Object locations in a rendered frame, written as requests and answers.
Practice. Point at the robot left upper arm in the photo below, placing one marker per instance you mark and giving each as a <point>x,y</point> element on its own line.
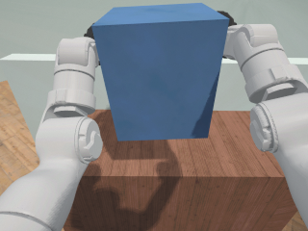
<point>42,199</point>

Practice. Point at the left robot hand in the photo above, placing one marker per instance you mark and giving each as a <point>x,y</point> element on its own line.
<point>89,34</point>

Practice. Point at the robot right forearm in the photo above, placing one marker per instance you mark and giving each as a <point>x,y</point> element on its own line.
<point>261,58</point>

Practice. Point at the robot left forearm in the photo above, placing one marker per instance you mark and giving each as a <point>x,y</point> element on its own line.
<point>74,75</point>

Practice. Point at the pedestal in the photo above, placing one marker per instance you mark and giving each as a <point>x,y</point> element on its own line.
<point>220,183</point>

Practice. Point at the robot right upper arm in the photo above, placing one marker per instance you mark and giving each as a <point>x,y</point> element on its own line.
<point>280,126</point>

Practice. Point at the right robot hand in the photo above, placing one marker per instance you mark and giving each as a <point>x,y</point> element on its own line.
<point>231,21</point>

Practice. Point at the carton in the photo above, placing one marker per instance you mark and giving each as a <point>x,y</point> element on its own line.
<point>160,65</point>

